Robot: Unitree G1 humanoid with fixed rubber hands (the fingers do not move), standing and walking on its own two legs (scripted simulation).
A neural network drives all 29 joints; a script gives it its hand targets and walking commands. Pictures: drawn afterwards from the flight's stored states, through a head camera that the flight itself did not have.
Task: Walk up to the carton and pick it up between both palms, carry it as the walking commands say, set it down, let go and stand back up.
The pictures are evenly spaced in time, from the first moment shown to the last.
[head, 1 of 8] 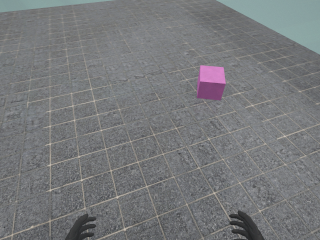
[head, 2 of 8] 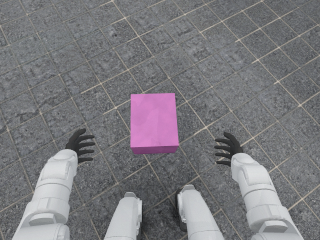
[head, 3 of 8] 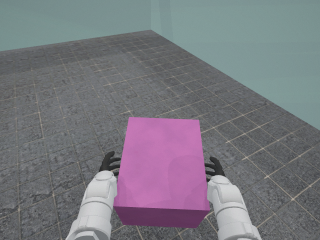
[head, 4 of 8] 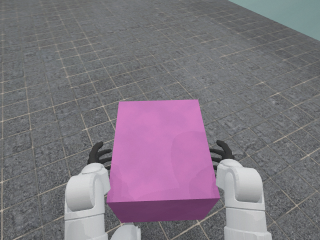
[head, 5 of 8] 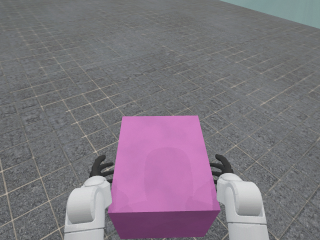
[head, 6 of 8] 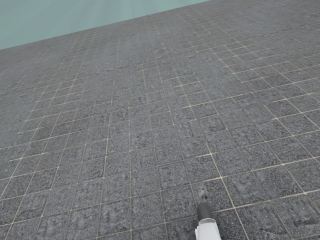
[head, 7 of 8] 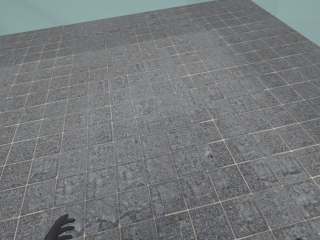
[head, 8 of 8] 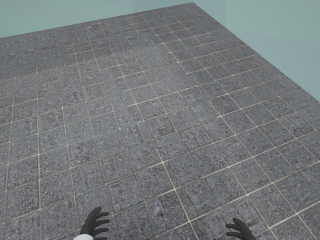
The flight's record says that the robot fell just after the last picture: no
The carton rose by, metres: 0.68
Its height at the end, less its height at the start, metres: +0.04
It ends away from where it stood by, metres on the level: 3.95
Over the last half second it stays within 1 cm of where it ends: yes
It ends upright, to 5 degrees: no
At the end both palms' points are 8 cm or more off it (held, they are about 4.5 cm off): yes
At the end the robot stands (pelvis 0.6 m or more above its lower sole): yes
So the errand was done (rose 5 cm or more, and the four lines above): no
